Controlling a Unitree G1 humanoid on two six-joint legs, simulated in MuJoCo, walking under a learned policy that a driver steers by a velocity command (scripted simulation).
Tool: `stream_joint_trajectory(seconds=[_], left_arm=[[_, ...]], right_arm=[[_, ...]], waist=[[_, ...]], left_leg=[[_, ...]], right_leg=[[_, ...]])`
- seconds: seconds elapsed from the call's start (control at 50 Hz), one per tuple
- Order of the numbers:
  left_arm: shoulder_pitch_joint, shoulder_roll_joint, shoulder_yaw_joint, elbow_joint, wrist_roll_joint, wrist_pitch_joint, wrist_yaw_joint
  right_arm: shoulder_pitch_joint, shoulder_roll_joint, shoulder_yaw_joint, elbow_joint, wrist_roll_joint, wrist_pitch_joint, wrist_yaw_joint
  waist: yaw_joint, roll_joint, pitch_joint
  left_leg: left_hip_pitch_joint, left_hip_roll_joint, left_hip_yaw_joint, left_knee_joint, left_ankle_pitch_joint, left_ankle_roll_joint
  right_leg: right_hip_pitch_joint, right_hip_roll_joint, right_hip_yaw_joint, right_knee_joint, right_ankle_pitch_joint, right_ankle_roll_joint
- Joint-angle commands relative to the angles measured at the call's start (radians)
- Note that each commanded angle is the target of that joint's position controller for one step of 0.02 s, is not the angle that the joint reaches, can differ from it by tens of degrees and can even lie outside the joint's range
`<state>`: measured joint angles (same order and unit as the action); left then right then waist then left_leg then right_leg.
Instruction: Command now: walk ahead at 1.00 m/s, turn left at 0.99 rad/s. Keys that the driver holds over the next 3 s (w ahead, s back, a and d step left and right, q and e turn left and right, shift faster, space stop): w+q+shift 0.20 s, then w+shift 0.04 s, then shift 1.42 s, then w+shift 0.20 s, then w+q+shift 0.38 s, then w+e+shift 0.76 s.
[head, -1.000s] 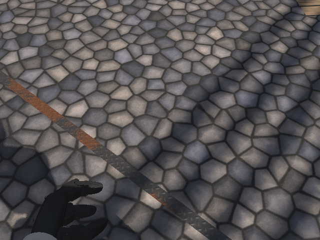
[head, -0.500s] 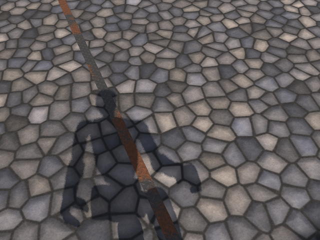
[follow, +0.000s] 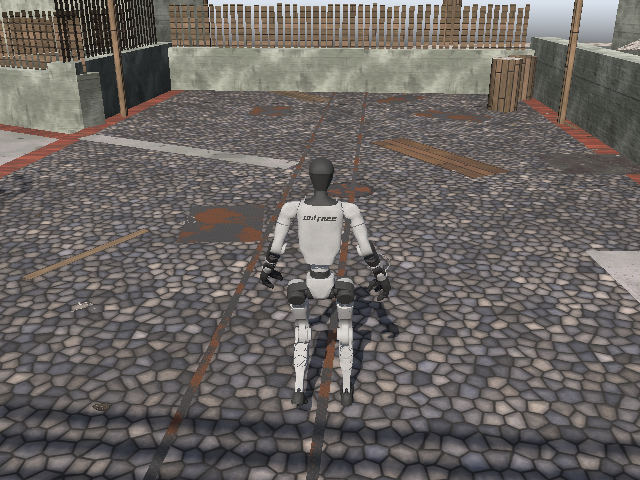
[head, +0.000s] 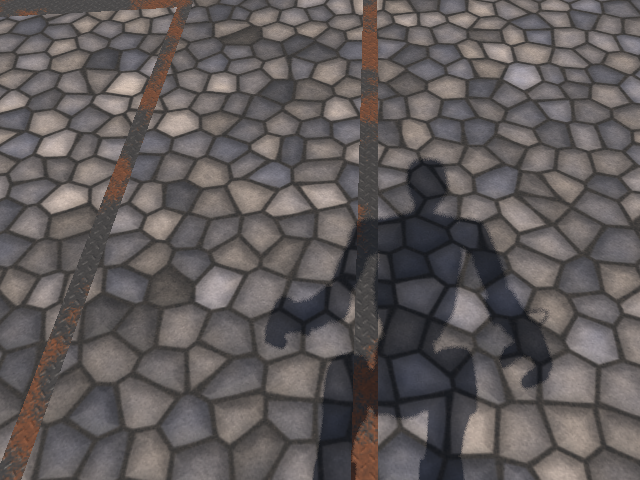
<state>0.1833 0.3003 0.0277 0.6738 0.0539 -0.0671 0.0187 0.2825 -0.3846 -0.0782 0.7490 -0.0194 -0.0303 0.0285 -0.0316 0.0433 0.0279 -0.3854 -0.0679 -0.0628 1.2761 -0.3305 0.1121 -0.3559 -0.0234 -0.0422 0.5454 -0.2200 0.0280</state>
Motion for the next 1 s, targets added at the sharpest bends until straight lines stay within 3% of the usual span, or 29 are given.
stream_joint_trajectory(seconds=[0.02,0.06,0.12,0.18,0.22,0.24,0.28,0.3,0.32,0.34,0.36,0.38,0.4,0.42,0.44,0.48,0.5,0.56,0.62,0.7,0.76,0.78,0.8,0.82,0.84,0.88,0.92,0.96,1.0], left_arm=[[0.162,0.070,0.029,0.031,-0.017,-0.024,-0.007],[0.180,0.059,0.027,0.063,-0.032,-0.043,-0.021],[0.147,0.077,0.029,0.080,-0.026,-0.062,-0.027],[0.188,0.104,0.035,0.114,-0.023,-0.067,-0.023],[0.253,0.113,0.034,0.138,-0.019,-0.062,-0.017],[0.278,0.147,0.037,0.142,-0.018,-0.061,-0.012],[0.281,0.197,0.047,0.149,-0.026,-0.039,0.005],[0.257,0.226,0.052,0.141,-0.030,-0.023,0.011],[0.226,0.219,0.048,0.131,-0.038,-0.018,0.012],[0.250,0.159,0.040,0.121,-0.035,-0.018,-0.002],[0.395,0.057,0.014,0.058,-0.064,-0.012,-0.006],[0.267,0.197,0.030,0.032,-0.072,-0.068,-0.007],[0.207,0.174,0.034,0.014,-0.114,-0.075,-0.001],[0.157,0.146,0.028,0.008,-0.103,-0.072,0.016],[0.150,0.143,0.034,0.024,-0.090,-0.058,0.029],[0.199,0.125,0.045,0.032,-0.075,-0.024,0.031],[0.197,0.095,0.041,0.030,-0.067,-0.013,0.030],[0.123,0.031,0.028,0.005,-0.050,-0.006,0.027],[0.018,0.011,0.018,-0.009,-0.045,-0.012,0.009],[-0.085,0.048,0.025,-0.039,-0.050,-0.023,-0.021],[-0.027,0.081,0.042,-0.020,-0.027,-0.037,-0.032],[0.007,0.120,0.051,-0.013,-0.017,-0.043,-0.026],[0.032,0.149,0.050,-0.024,0.007,-0.042,-0.019],[0.109,0.067,0.036,-0.003,0.002,-0.028,-0.017],[0.126,0.035,0.024,0.011,-0.027,-0.014,-0.018],[0.012,0.052,0.027,0.006,-0.044,0.014,-0.017],[-0.118,0.065,0.031,-0.013,-0.038,0.038,-0.015],[-0.125,0.056,0.034,-0.005,-0.030,0.053,-0.011],[-0.115,0.044,0.033,0.014,-0.039,0.054,-0.006]], right_arm=[[-0.086,0.014,0.022,-0.131,-0.020,0.017,0.035],[-0.136,0.035,0.034,-0.170,-0.019,0.033,0.047],[-0.224,0.028,0.043,-0.222,-0.013,0.039,0.055],[-0.327,0.019,0.050,-0.245,-0.012,0.039,0.072],[-0.370,0.043,0.061,-0.237,-0.008,0.034,0.080],[-0.380,0.055,0.067,-0.247,-0.013,0.027,0.080],[-0.275,0.033,0.060,-0.200,-0.035,0.011,0.063],[-0.112,0.004,0.044,-0.143,-0.040,0.000,0.051],[0.099,-0.026,0.025,-0.066,-0.046,-0.014,0.035],[0.136,-0.076,0.004,-0.025,-0.047,-0.015,0.009],[0.069,-0.206,-0.027,-0.073,-0.054,-0.005,-0.004],[0.087,-0.172,-0.029,-0.131,0.031,-0.009,-0.007],[0.025,-0.152,-0.027,-0.105,0.032,-0.019,-0.001],[-0.060,-0.110,-0.019,-0.105,0.049,-0.035,0.003],[-0.124,-0.060,-0.005,-0.115,0.050,-0.046,-0.002],[-0.151,-0.019,0.007,-0.107,0.028,-0.058,-0.001],[-0.147,-0.003,0.010,-0.091,0.031,-0.062,-0.001],[-0.128,0.000,0.011,-0.052,0.024,-0.054,-0.020],[-0.093,0.009,0.012,-0.026,0.033,-0.027,-0.041],[-0.047,0.002,0.013,0.011,0.027,-0.005,-0.049],[-0.071,0.010,0.017,0.023,0.029,-0.003,-0.043],[-0.048,0.015,0.018,0.019,0.018,-0.011,-0.043],[0.077,0.050,0.027,0.033,0.007,-0.025,-0.040],[0.110,0.042,0.032,0.060,0.019,-0.027,-0.035],[0.054,-0.014,0.019,0.050,0.035,-0.011,-0.026],[-0.040,0.003,0.014,0.037,0.041,0.042,-0.037],[-0.034,0.043,0.017,0.049,0.034,0.084,-0.053],[-0.001,0.076,0.024,0.079,0.024,0.088,-0.063],[0.031,0.076,0.020,0.106,0.019,0.080,-0.060]], waist=[[0.059,-0.138,-0.031],[0.042,-0.134,-0.003],[0.011,-0.128,0.048],[0.028,-0.088,0.114],[0.056,-0.069,0.113],[0.043,-0.098,0.121],[-0.026,-0.128,0.059],[-0.101,-0.140,-0.031],[-0.185,-0.136,-0.127],[-0.146,-0.033,-0.176],[-0.014,0.195,-0.375],[-0.122,0.017,-0.605],[-0.071,-0.049,-0.455],[-0.018,-0.142,-0.257],[0.023,-0.176,-0.166],[0.087,-0.128,-0.100],[0.092,-0.096,-0.088],[0.082,-0.031,-0.089],[0.027,0.003,-0.119],[-0.014,0.036,-0.103],[0.044,0.021,-0.113],[0.044,-0.021,-0.150],[0.001,-0.152,-0.261],[0.064,-0.271,-0.403],[0.085,-0.230,-0.415],[0.054,-0.096,-0.252],[-0.001,-0.141,-0.124],[0.000,-0.197,-0.125],[-0.011,-0.194,-0.159]], left_leg=[[-0.377,0.147,-0.027,0.040,0.053,-0.018],[-0.423,0.168,-0.014,0.035,0.107,-0.023],[-0.419,0.172,0.015,-0.071,0.259,-0.031],[-0.371,0.150,0.117,-0.286,0.351,-0.004],[-0.275,0.088,0.205,-0.415,0.339,0.037],[-0.222,0.068,0.230,-0.471,0.311,0.057],[-0.077,-0.023,0.257,-0.558,0.240,0.077],[0.109,-0.059,0.224,-0.607,0.229,0.090],[0.352,-0.049,0.149,-0.720,0.355,0.121],[0.571,0.062,0.020,-0.728,0.454,0.127],[0.929,0.443,-0.466,-0.595,1.189,0.310],[0.943,0.423,-0.614,-0.775,0.959,0.361],[0.811,0.408,-0.516,-0.834,0.840,0.336],[0.579,0.358,-0.429,-0.887,0.771,0.285],[0.417,0.331,-0.358,-0.913,0.771,0.253],[0.186,0.284,-0.246,-0.963,0.845,0.221],[0.128,0.258,-0.191,-0.977,0.873,0.207],[0.071,0.169,-0.047,-0.974,0.993,0.163],[0.130,0.118,0.016,-0.950,0.877,0.095],[0.244,0.186,-0.064,-0.888,0.737,0.081],[0.274,0.185,-0.097,-0.733,0.711,0.046],[0.226,0.120,-0.071,-0.640,0.630,0.002],[0.038,0.047,-0.061,-0.455,0.331,-0.069],[-0.056,0.004,-0.052,-0.247,-0.204,-0.135],[-0.111,0.023,-0.081,-0.174,-0.377,-0.151],[-0.150,0.078,-0.059,-0.148,-0.317,-0.173],[-0.033,0.100,-0.008,-0.351,-0.242,-0.177],[0.088,0.077,0.035,-0.488,-0.132,-0.175],[0.181,0.072,0.054,-0.629,0.037,-0.151]], right_leg=[[0.308,-0.264,0.308,-0.330,-0.144,-0.109],[0.285,-0.264,0.192,-0.361,-0.003,-0.100],[0.220,-0.233,-0.002,-0.415,0.168,-0.083],[0.241,-0.192,-0.150,-0.458,0.316,-0.058],[0.297,-0.156,-0.231,-0.432,0.611,-0.026],[0.315,-0.191,-0.236,-0.382,0.871,-0.025],[0.390,-0.212,-0.226,-0.187,1.261,-0.035],[0.369,-0.225,-0.209,0.013,1.290,-0.052],[0.291,-0.222,-0.206,0.279,1.177,-0.064],[0.080,-0.112,-0.205,0.606,0.368,-0.048],[-0.285,0.019,-0.121,1.099,-0.419,0.002],[-0.308,0.023,0.176,1.100,-0.353,0.005],[-0.346,-0.023,0.171,1.015,-0.294,0.007],[-0.351,-0.060,0.135,0.912,-0.242,0.020],[-0.321,-0.090,0.121,0.866,-0.212,0.030],[-0.194,-0.114,0.121,0.775,-0.176,0.036],[-0.170,-0.121,0.114,0.700,-0.159,0.039],[-0.153,-0.075,0.060,0.476,0.002,0.042],[-0.113,-0.033,0.036,0.216,0.255,0.032],[-0.122,-0.014,0.065,0.048,0.301,0.001],[-0.009,0.011,0.047,-0.106,0.344,-0.067],[0.129,-0.043,0.098,-0.098,0.721,-0.101],[0.399,-0.219,0.264,0.004,1.124,-0.247],[0.529,-0.369,0.427,-0.013,1.248,-0.390],[0.529,-0.375,0.483,-0.051,1.044,-0.395],[0.322,-0.310,0.435,-0.134,0.548,-0.317],[0.056,-0.218,0.331,-0.233,0.196,-0.236],[-0.019,-0.161,0.257,-0.261,0.092,-0.217],[-0.022,-0.148,0.227,-0.250,-0.032,-0.203]])
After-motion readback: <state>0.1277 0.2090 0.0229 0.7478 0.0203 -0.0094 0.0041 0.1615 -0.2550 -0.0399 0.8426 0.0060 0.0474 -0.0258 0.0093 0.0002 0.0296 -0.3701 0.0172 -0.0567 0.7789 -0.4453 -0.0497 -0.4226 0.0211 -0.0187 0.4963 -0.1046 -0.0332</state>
